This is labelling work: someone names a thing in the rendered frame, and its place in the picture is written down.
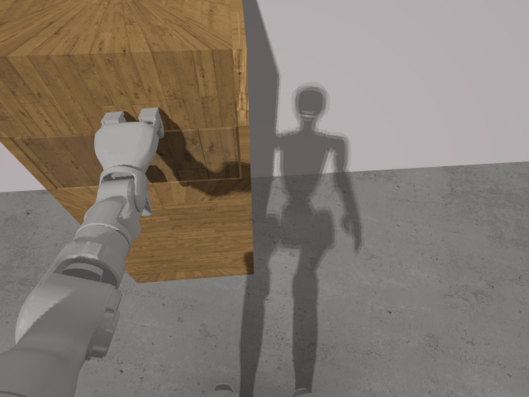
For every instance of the cabinet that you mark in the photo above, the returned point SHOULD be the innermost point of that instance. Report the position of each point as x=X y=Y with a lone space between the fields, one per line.
x=65 y=63

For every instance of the drawer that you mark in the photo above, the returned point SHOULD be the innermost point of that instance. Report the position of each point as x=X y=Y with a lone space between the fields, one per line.
x=183 y=154

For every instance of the robot left upper arm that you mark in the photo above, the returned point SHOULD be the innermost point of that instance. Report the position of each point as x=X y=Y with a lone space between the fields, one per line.
x=70 y=321

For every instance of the robot left shin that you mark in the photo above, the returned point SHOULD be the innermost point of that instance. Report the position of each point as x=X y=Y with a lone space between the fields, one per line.
x=224 y=387

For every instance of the robot left hand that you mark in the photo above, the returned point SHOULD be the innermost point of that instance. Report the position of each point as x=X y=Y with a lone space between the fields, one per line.
x=132 y=144

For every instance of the robot left forearm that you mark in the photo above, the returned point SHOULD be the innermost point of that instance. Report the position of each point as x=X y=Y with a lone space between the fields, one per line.
x=102 y=242

